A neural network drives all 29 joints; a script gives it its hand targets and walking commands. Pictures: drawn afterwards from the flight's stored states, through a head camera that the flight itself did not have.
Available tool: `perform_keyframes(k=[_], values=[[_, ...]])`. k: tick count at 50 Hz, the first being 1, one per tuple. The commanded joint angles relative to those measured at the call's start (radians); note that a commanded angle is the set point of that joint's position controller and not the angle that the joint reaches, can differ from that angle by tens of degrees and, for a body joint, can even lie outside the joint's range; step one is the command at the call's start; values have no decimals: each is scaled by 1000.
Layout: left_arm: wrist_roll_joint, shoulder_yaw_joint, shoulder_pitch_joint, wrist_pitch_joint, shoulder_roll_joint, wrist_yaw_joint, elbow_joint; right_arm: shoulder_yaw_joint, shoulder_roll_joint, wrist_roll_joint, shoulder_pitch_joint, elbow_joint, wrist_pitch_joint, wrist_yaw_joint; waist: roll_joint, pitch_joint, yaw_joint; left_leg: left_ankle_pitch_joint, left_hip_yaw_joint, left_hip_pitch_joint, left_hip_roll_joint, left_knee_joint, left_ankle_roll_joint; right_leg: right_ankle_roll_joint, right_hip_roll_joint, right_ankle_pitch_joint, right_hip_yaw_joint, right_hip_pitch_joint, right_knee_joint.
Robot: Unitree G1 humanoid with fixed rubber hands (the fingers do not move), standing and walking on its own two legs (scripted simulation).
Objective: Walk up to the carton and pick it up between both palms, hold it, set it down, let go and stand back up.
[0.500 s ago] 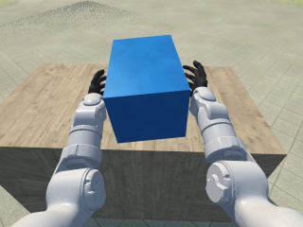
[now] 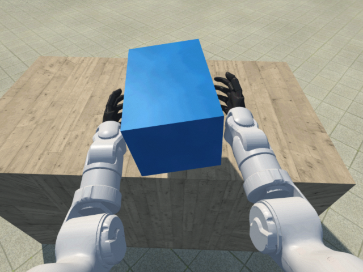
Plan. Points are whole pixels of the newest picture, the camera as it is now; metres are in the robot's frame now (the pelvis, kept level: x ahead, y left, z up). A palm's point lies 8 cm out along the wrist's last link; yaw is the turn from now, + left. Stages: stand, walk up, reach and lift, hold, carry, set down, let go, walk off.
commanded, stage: set down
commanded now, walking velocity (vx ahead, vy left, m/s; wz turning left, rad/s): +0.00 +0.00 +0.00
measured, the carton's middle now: (171, 103) +0.47 +0.05 +0.13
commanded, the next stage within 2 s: none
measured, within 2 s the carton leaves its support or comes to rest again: neither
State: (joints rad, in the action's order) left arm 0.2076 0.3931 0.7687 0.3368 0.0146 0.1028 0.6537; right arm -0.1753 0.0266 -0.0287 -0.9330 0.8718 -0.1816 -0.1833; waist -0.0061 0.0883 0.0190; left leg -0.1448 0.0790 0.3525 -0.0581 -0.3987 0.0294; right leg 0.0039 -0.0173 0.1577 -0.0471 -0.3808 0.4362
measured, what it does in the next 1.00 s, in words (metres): stands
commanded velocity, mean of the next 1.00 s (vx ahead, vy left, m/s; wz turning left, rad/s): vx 0.00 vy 0.00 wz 0.00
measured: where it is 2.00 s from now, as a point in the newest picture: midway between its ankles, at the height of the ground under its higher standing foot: outside the picture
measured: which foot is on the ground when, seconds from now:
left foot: down 0.00-1.00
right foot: down 0.00-1.00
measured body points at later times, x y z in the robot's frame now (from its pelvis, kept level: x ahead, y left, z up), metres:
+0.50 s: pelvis +0.00 +0.00 +0.00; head +0.02 +0.00 +0.45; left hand +0.42 +0.16 +0.12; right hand +0.45 -0.11 +0.14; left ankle +0.03 +0.14 -0.74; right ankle +0.03 -0.11 -0.74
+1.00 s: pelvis +0.03 +0.00 +0.00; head +0.07 +0.00 +0.45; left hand +0.45 +0.16 +0.10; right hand +0.48 -0.11 +0.12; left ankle +0.03 +0.14 -0.74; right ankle +0.03 -0.11 -0.74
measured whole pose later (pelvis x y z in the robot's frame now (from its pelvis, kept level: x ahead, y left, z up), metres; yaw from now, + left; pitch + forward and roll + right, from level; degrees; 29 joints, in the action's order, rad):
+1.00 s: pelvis +0.03 +0.00 +0.00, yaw +0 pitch +8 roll +1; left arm 0.21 0.41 0.79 0.19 0.07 0.16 0.75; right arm -0.36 0.03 0.03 -0.92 0.98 0.02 -0.06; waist -0.01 0.07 0.02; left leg -0.17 0.08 0.35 -0.06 -0.39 0.03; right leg 0.00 -0.02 0.19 -0.05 -0.38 0.43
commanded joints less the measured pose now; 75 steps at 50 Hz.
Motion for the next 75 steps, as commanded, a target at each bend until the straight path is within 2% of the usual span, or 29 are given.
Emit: perform_keyframes(k=[1,5,9,15,19,20,26,27,31,32,34,35,36,41,46,49,52,53,58,59,61,75], values=[[-139,-522,888,-99,621,-73,-320,333,605,-58,-657,-227,106,163,43,824,-13,460,-59,-474,73,-46,39,-39,-51,-387,107,397,-100],[-108,-484,900,-112,612,-70,-280,292,591,-31,-645,-166,117,178,39,791,2,416,-51,-475,67,-34,40,-34,-50,-325,108,363,-111],[-65,-404,894,-118,569,-78,-189,235,568,13,-637,-81,119,201,20,682,30,274,-34,-406,66,13,23,-33,-41,-219,106,360,-123],[-28,-323,876,-128,529,-82,-74,157,539,79,-645,-23,138,231,-2,606,53,149,-16,-342,63,54,5,-36,-33,-130,109,337,-130],[-27,-305,903,-151,524,-78,-54,144,546,109,-661,-14,157,248,-13,621,67,129,-8,-308,63,65,-2,-39,-30,-142,109,346,-120],[-23,-285,899,-158,516,-77,-39,140,545,117,-664,-10,162,252,-20,628,82,125,-7,-305,61,68,-5,-39,-30,-137,109,346,-118],[-12,-257,896,-186,500,-69,-22,116,525,152,-641,29,183,270,-19,643,95,147,2,-283,57,72,-5,-40,-27,-186,113,357,-105],[-1,-241,875,-188,496,-70,-6,116,520,154,-644,21,188,275,-21,636,107,152,1,-284,54,74,-4,-40,-28,-183,115,353,-106],[-2,-242,884,-204,501,-66,-13,101,510,174,-632,25,203,283,-22,667,103,175,3,-286,53,66,-1,-38,-27,-224,116,358,-100],[1,-232,886,-206,492,-65,-1,90,493,184,-631,40,203,287,-19,650,102,160,5,-275,51,71,-2,-38,-26,-201,117,344,-105],[4,-229,864,-214,502,-61,-3,89,495,191,-629,27,215,295,-21,668,116,199,8,-280,49,63,4,-37,-28,-234,120,343,-99],[4,-226,885,-222,499,-60,-12,86,496,196,-624,35,220,295,-23,686,111,214,9,-271,48,58,4,-39,-28,-260,120,359,-92],[15,-219,863,-223,499,-56,-7,83,489,198,-612,52,222,300,-15,678,122,226,10,-285,46,57,6,-36,-28,-260,123,344,-95],[26,-195,825,-232,488,-59,13,76,483,217,-597,42,237,306,-36,665,127,259,11,-260,46,51,3,-38,-24,-333,122,377,-83],[45,-188,815,-250,497,-52,-3,60,485,230,-574,69,255,317,-7,701,136,336,13,-283,41,32,13,-33,-23,-387,122,359,-69],[50,-194,796,-255,499,-49,-3,55,477,242,-556,75,267,319,-8,705,134,379,10,-280,38,19,17,-29,-23,-430,128,357,-61],[65,-184,765,-264,507,-47,-4,63,481,246,-549,68,279,322,-11,708,147,420,12,-283,36,8,18,-28,-22,-467,125,353,-57],[66,-190,772,-264,502,-46,-14,57,478,253,-539,79,280,323,-6,704,138,431,15,-288,36,3,19,-30,-22,-474,128,345,-57],[75,-189,747,-288,514,-41,-7,58,485,261,-532,88,307,326,-4,731,150,494,15,-286,32,-18,25,-25,-21,-541,127,332,-42],[77,-187,749,-289,514,-40,-4,52,482,264,-531,89,309,325,0,729,140,489,15,-284,32,-21,24,-24,-20,-539,126,332,-42],[78,-191,728,-300,521,-39,0,62,486,266,-533,74,323,326,-10,734,157,511,15,-272,31,-24,26,-21,-21,-563,126,340,-37],[125,-133,739,-345,484,-33,34,-37,462,348,-507,137,342,345,-9,699,161,406,45,-186,30,7,16,-25,-9,-538,125,332,-22]])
